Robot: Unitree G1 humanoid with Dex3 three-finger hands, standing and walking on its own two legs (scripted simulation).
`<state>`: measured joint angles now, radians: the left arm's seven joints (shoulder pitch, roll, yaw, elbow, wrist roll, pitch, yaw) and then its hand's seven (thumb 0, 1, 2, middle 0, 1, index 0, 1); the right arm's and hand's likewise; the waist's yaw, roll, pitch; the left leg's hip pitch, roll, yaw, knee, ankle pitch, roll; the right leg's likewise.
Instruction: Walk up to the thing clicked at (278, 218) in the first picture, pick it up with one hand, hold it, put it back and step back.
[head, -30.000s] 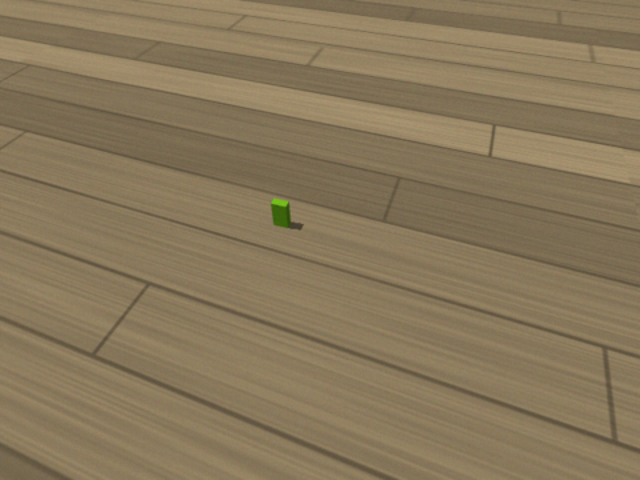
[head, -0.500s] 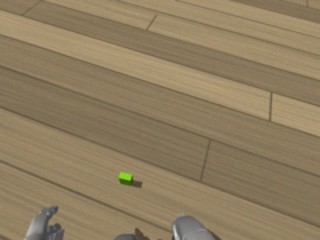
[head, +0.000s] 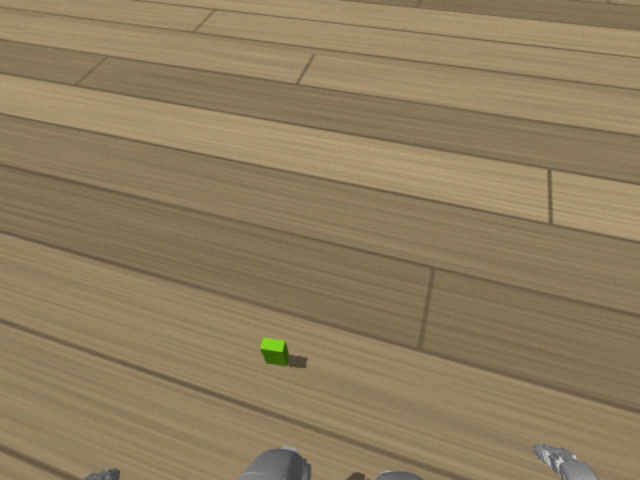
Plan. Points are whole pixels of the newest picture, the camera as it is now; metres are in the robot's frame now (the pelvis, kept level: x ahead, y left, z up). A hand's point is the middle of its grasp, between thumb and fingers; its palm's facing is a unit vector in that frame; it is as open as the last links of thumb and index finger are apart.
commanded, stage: step back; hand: left
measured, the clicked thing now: (275, 352) +0.52 +0.18 -0.70
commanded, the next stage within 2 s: none
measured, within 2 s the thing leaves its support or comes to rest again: neither
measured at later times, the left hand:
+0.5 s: hand out of the picture -0.06 +0.29 -0.15, palm faces +0.05 -0.93 -0.36, open 7.3 cm
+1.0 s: hand out of the picture -0.18 +0.24 -0.15, palm faces +0.06 -0.91 -0.41, open 7.3 cm
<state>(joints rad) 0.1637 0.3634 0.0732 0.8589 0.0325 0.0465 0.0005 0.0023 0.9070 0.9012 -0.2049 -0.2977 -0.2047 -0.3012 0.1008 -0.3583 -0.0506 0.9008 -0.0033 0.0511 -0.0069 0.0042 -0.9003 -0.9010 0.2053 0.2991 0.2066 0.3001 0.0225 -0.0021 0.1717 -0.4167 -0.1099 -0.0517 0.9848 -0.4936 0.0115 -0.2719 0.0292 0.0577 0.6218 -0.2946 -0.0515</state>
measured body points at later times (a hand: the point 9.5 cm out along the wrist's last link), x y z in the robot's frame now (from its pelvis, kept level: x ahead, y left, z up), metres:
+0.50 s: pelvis -0.14 +0.01 +0.01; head -0.08 +0.05 +0.45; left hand -0.06 +0.34 -0.13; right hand -0.02 -0.29 -0.09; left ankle -0.11 +0.13 -0.73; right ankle -0.19 -0.16 -0.64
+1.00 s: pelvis -0.32 -0.04 -0.02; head -0.25 -0.02 +0.43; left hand -0.19 +0.29 -0.12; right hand -0.22 -0.35 -0.13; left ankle -0.34 +0.07 -0.74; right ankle -0.23 -0.15 -0.73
